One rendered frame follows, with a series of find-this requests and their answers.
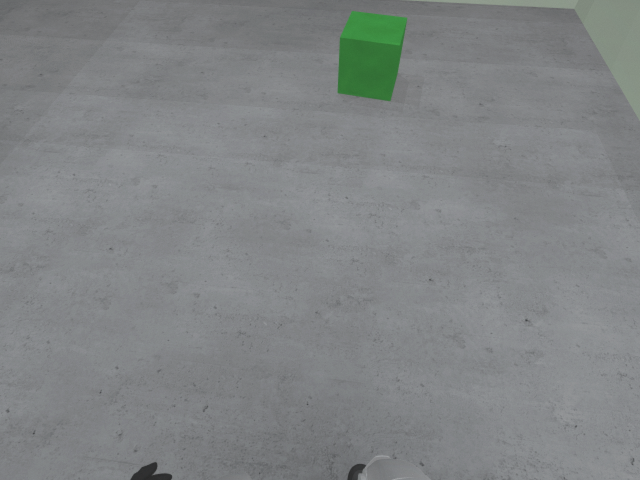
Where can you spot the robot right thigh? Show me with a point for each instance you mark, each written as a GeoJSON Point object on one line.
{"type": "Point", "coordinates": [392, 469]}

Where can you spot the right robot shin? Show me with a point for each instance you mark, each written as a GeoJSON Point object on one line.
{"type": "Point", "coordinates": [377, 458]}

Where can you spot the carton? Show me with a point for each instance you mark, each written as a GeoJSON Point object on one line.
{"type": "Point", "coordinates": [369, 55]}

